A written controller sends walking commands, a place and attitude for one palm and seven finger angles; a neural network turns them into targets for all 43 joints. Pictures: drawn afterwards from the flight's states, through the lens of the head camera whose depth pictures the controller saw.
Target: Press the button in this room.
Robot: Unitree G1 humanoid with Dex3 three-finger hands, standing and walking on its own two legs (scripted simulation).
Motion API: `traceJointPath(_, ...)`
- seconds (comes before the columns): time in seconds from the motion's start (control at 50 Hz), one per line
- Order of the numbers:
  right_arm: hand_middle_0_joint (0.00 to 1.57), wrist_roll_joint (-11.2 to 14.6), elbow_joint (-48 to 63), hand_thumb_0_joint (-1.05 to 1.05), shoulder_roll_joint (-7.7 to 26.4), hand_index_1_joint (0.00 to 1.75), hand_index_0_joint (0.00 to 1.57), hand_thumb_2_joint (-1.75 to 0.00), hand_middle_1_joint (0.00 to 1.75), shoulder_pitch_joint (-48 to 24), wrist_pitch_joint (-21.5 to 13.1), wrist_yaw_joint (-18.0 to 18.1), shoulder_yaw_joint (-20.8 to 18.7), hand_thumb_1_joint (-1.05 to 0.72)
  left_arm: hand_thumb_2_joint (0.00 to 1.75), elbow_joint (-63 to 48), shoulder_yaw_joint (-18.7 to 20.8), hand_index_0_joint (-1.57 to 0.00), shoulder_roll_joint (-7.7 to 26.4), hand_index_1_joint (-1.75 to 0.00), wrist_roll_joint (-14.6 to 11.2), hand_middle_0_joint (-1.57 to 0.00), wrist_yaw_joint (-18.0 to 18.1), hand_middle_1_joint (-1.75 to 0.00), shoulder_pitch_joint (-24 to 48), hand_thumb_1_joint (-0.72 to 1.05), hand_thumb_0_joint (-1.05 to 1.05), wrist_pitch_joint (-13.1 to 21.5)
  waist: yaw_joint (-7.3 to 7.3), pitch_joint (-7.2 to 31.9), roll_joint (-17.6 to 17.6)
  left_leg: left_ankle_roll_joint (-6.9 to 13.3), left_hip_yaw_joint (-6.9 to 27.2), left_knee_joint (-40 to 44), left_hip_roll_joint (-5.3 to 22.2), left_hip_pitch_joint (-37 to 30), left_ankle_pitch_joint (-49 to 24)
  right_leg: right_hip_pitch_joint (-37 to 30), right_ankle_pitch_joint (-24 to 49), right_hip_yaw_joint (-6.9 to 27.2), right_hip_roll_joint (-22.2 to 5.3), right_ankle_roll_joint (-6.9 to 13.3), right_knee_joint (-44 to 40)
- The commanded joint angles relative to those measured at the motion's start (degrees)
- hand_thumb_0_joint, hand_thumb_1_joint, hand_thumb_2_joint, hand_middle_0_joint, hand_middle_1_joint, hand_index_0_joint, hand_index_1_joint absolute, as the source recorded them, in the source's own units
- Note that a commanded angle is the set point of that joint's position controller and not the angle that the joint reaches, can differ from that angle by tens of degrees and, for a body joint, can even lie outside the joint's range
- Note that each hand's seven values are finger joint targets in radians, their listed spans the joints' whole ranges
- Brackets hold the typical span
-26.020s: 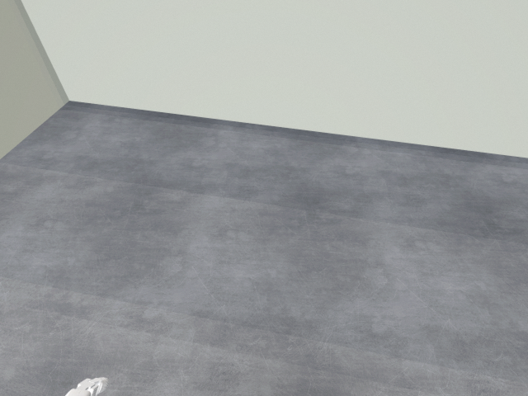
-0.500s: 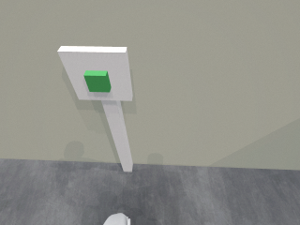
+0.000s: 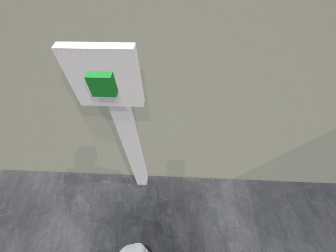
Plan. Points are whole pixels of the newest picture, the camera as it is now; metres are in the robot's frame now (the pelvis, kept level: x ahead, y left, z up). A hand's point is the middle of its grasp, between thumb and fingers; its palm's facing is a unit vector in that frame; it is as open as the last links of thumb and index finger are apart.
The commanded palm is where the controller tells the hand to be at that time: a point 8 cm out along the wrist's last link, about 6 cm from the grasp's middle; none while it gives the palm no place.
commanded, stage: come to a stop and stand still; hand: left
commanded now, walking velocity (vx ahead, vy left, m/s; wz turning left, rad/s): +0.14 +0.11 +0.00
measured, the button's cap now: (102, 83) +0.51 +0.23 +0.10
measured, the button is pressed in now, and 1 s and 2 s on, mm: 0 0 0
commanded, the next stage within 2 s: look again from close up in 0.86 s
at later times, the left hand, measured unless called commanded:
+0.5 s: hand out of the picture -0.05 +0.19 -0.17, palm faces +0.11 -0.97 -0.20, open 7.3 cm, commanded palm none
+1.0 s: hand out of the picture -0.04 +0.19 -0.17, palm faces +0.03 -0.98 -0.18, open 7.3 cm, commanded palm none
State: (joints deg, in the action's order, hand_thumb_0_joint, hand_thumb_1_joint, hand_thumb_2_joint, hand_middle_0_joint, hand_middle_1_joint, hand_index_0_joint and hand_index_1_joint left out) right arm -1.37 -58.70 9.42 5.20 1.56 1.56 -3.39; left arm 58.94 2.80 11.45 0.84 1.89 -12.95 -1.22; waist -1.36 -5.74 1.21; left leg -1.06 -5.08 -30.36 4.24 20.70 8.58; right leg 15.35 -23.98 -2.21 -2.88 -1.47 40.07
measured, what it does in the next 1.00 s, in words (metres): steps on the spot: right foot, then left foot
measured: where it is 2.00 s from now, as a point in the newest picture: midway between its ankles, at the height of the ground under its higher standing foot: outside the picture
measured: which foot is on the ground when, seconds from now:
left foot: down 0.00-0.04, up 0.06-0.40, down 0.42-1.00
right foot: up 0.00-0.00, down 0.02-1.00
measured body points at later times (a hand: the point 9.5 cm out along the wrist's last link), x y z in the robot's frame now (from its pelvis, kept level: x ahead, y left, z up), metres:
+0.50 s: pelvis -0.03 +0.01 +0.01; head -0.01 +0.02 +0.46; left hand -0.05 +0.24 -0.15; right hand +0.00 -0.23 -0.14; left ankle -0.06 +0.12 -0.73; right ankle -0.02 -0.13 -0.73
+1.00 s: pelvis -0.02 +0.03 +0.01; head -0.01 +0.04 +0.46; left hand -0.04 +0.25 -0.15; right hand -0.03 -0.19 -0.15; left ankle -0.06 +0.12 -0.73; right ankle -0.02 -0.13 -0.73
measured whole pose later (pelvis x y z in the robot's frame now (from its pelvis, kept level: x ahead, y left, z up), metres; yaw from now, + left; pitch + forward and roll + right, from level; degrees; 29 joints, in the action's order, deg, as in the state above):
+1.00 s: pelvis -0.02 +0.03 +0.01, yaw +1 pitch -1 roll +0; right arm -0.2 -65.1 7.2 16.7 -1.0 1.5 -0.1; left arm 65.6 -1.0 8.4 1.0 2.8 -15.7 1.0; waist -0.3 -2.9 -0.6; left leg 1.4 -4.3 -25.5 0.1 7.7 16.4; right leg 9.7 -12.9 -3.0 -4.7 -3.4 24.3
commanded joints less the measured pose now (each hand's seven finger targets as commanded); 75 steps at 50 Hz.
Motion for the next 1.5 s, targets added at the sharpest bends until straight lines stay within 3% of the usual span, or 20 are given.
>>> traceJointPath(0.0, 0.2, 1.23, 3.6, 0.0, 2.13, 0.3, 0.2, -0.9, 0.3, 2.37, -0.08, -0.9, -0.71, -0.9, 0.9, -0.17, 0.39, -0.2, 8.18, -0.3, 0.97, -0.2, 0.13, -0.3, -7.29, 0.9, 0.0, 1.64, 0.35, 5.73, -16.45, -0.35, 2.36, -3.91, -2.01, 4.22, 16.56, -3.66, 5.33, 17.26, -14.49, 5.09, -26.92)
traceJointPath(0.02, 0.2, 0.95, 3.94, 0.0, 3.95, 0.3, 0.2, -0.9, 0.3, 0.23, 0.2, -1.27, -0.69, -0.9, 0.9, -1.57, 0.13, -0.2, 9.22, -0.3, 0.69, -0.2, -0.01, -0.3, -4.31, 0.9, 0.0, 1.67, -0.49, 3.69, -13.12, -0.37, 3.9, -7.39, -1.25, 0.14, 18.84, 3.95, 1.26, 18.68, -17.8, 8.74, -29.92)
traceJointPath(0.06, 0.2, 0.46, 2.67, 0.0, 4.25, 0.3, 0.2, -0.9, 0.3, 1.01, 0.53, -1.55, -0.76, -0.9, 0.9, -1.92, 0.48, -0.2, 8.97, -0.3, 0.82, -0.2, 0.07, -0.3, -0.76, 0.9, 0.0, 2.05, 0.62, 0.04, -12.06, -0.11, 4.84, -10.21, -0.63, -0.63, 15.38, 7.07, -0.93, 17.45, -15.11, 8.5, -29.63)
traceJointPath(0.12, 0.2, 0.42, -0.2, 0.0, 4.38, 0.3, 0.2, -0.9, 0.3, 5.08, 0.03, -1.6, -0.36, -0.9, 0.9, -1.01, 0.09, -0.2, 7.95, -0.3, 0.4, -0.2, -0.12, -0.3, -1.63, 0.9, 0.0, 2.38, 0.61, -1.54, -9.44, -0.17, 4.25, -11.55, -1.34, 0.32, 11.44, 2.18, 9.56, 13.22, -13.21, 8.08, -26.9)
traceJointPath(0.18, 0.2, 0.47, -0.35, 0.0, 4.84, 0.3, 0.2, -0.9, 0.3, 6.13, -0.24, -1.58, -0.26, -0.9, 0.9, -0.27, 0.44, -0.2, 8.04, -0.3, 0.47, -0.2, 0.07, -0.3, -4.41, 0.9, 0.0, 2.57, -0.68, -1.72, -9.46, -0.64, 4.33, -12.96, -1.51, 2.95, 12.67, -2.92, 17.04, 12.9, -14.69, 8.79, -25.75)
traceJointPath(0.28, 0.2, 0.72, 0.25, 0.0, 4.69, 0.3, 0.2, -0.9, 0.3, 6.74, -0.91, -1.08, 0.18, -0.9, 0.9, 1.13, 1.29, -0.2, 8.62, -0.3, 0.66, -0.2, 0.48, -0.3, -7.32, 0.9, 0.0, 2.55, -2.17, 3.52, -9.72, -1.09, 3.67, -6.32, -1.89, 1.86, 15.53, -11.75, 30.76, 12.93, -16.03, 10.72, -21.38)
traceJointPath(0.36, 0.2, 0.99, -2.27, 0.0, 3.98, 0.3, 0.2, -0.9, 0.3, 12.52, -2.22, -0.6, 0.7, -0.9, 0.9, 1.42, 0.82, -0.2, 7.15, -0.3, -0.17, -0.2, 0.33, -0.3, -3.84, 0.9, 0.0, 2.19, 0.43, 7.92, -7.95, -0.37, 3.1, 10.01, -2.43, -13.75, 1.05, -6.76, 27.43, 7.08, -9.96, 5.96, -15.79)
traceJointPath(0.38, 0.2, 0.84, -2.65, 0.0, 5.71, 0.3, 0.2, -0.9, 0.3, 13.33, -2.7, -0.36, 0.53, -0.9, 0.9, 1.29, 0.35, -0.2, 5.35, -0.3, -0.39, -0.2, 0.26, -0.3, -4.0, 0.9, 0.0, 1.98, 0.62, 9.5, -3.6, 0.9, 5.99, 10.1, 1.19, -18.53, -5.46, -3.01, 23.0, 4.31, -6.89, 3.94, -13.38)
traceJointPath(0.4, 0.2, 0.72, -2.74, 0.0, 7.53, 0.3, 0.2, -0.9, 0.3, 12.97, -2.89, -0.1, 0.23, -0.9, 0.9, 1.46, -0.27, -0.2, 3.44, -0.3, -0.38, -0.2, 0.1, -0.3, -4.77, 0.9, 0.0, 1.81, 0.15, 9.99, 2.33, 3.22, 10.03, 8.57, 5.85, -19.69, -11.68, -0.39, 16.96, 1.56, -4.07, 2.04, -12.74)
traceJointPath(0.42, 0.2, 0.71, -2.74, 0.0, 8.39, 0.3, 0.2, -0.9, 0.3, 12.28, -2.58, 0.04, 0.17, -0.9, 0.9, 1.8, -0.51, -0.2, 2.43, -0.3, -0.14, -0.2, 0.17, -0.3, -4.63, 0.9, 0.0, 1.64, -0.11, 8.97, 2.7, 4.59, 10.52, 8.85, 8.05, -17.07, -11.0, -1.6, 11.67, 0.03, -2.96, 1.13, -13.84)
traceJointPath(0.46, 0.2, 0.98, -3.39, 0.0, 7.14, 0.3, 0.2, -0.9, 0.3, 10.19, -2.54, 0.16, 0.58, -0.9, 0.9, 2.95, -1.12, -0.2, 2.17, -0.3, 0.03, -0.2, 0.09, -0.3, -3.0, 0.9, 0.0, 1.31, -0.06, 5.2, 5.49, 4.43, 9.95, 12.24, 6.22, -12.14, -6.69, -4.25, 12.14, -1.02, -2.57, 0.34, -14.39)
traceJointPath(0.58, 0.2, 1.09, -4.26, 0.0, 5.32, 0.3, 0.2, -0.9, 0.3, 11.0, -2.47, 0.45, 1.31, -0.9, 0.9, 5.81, -2.18, -0.2, 2.28, -0.3, 0.1, -0.2, 0.02, -0.3, -5.69, 0.9, 0.0, 1.03, 0.06, -1.96, 2.49, 2.75, 8.45, 15.06, 3.68, -7.76, 3.0, -4.71, 14.28, 0.33, -3.55, 0.42, -18.16)
traceJointPath(0.66, 0.2, 1.14, -4.36, 0.0, 5.41, 0.3, 0.2, -0.9, 0.3, 12.3, -2.69, 0.4, 1.31, -0.9, 0.9, 5.96, -2.41, -0.2, 2.13, -0.3, 0.13, -0.2, 0.1, -0.3, -6.23, 0.9, 0.0, 1.19, 0.43, -1.13, 0.58, 2.67, 8.48, 15.54, 3.39, -8.64, 3.16, -5.17, 15.23, 0.44, -3.75, 0.25, -18.65)
traceJointPath(0.92, 0.2, 1.29, -5.94, 0.0, 4.15, 0.3, 0.2, -0.9, 0.3, 14.7, -3.62, 0.68, 1.51, -0.9, 0.9, 6.11, -2.46, -0.2, 2.13, -0.3, -0.18, -0.2, 0.57, -0.3, -7.17, 0.9, 0.0, 1.95, 0.73, 1.82, -0.68, 2.34, 6.32, 12.45, 2.55, -12.61, -8.53, -6.97, 20.4, 0.72, -4.58, 0.48, -19.05)
traceJointPath(0.94, 0.2, 1.59, -1.56, 0.0, 6.4, 0.3, 0.2, -0.9, 0.3, 11.22, -4.23, 0.01, 2.4, -0.9, 0.9, 6.8, -2.94, -0.2, 3.22, -0.3, 0.57, -0.2, 2.79, -0.3, -8.55, 0.9, 0.0, 3.21, 0.39, 2.14, 1.23, 1.04, 5.53, 1.66, 3.32, -8.66, -23.49, -5.3, 33.84, 4.18, -6.02, 1.83, -15.79)
traceJointPath(0.96, 0.2, 1.16, -0.23, 0.0, 5.42, 0.3, 0.2, -0.9, 0.3, 11.84, -4.22, -0.25, 2.67, -0.9, 0.9, 5.89, -2.39, -0.2, 4.96, -0.3, 0.47, -0.2, 2.26, -0.3, -8.43, 0.9, 0.0, 3.97, 1.2, 3.05, 0.76, 0.59, 4.53, 2.54, 1.45, -8.19, -19.64, -6.58, 39.32, 1.79, -6.63, 2.41, -13.47)
traceJointPath(1.02, 0.2, 0.72, -1.05, 0.0, 4.75, 0.3, 0.2, -0.9, 0.3, 16.46, -4.38, 0.28, 2.51, -0.9, 0.9, 4.15, -2.69, -0.2, 2.74, -0.3, 0.05, -0.2, 1.39, -0.3, -7.72, 0.9, 0.0, 3.38, 1.56, 11.98, 0.96, 2.18, 6.66, 3.09, 2.29, -10.73, -19.31, -9.45, 27.18, 0.61, -4.55, 2.9, -10.46)
traceJointPath(1.06, 0.2, 0.68, -0.41, 0.0, 5.14, 0.3, 0.2, -0.9, 0.3, 16.1, -4.07, 0.41, 2.4, -0.9, 0.9, 3.08, -2.67, -0.2, 2.46, -0.3, 0.03, -0.2, 1.12, -0.3, -6.59, 0.9, 0.0, 2.89, 1.6, 9.35, 0.61, 2.64, 7.1, 3.26, 2.68, -10.09, -18.99, -7.5, 22.32, 0.12, -3.65, 2.66, -10.77)
traceJointPath(1.2, 0.2, 0.68, 0.25, 0.0, 4.89, 0.3, 0.2, -0.9, 0.3, 14.46, -3.13, -0.07, 2.36, -0.9, 0.9, 1.77, -2.63, -0.2, 2.51, -0.3, 0.09, -0.2, 0.59, -0.3, -6.43, 0.9, 0.0, 2.01, 1.14, -1.72, -1.38, 2.77, 7.68, 9.44, 1.44, -2.57, 3.67, -2.77, 12.27, 1.58, -3.21, 2.37, -14.98)
traceJointPath(1.48, 0.2, 0.57, -0.5, 0.0, 4.63, 0.3, 0.2, -0.9, 0.3, 15.47, -2.36, -0.49, 2.45, -0.9, 0.9, 0.57, -2.25, -0.2, 3.0, -0.3, 0.06, -0.2, 0.11, -0.3, -7.97, 0.9, 0.0, 2.16, 1.38, -0.51, -2.49, 2.13, 6.28, 10.37, 0.21, -3.36, 11.75, -0.51, 3.37, 3.81, -3.68, 2.67, -20.39)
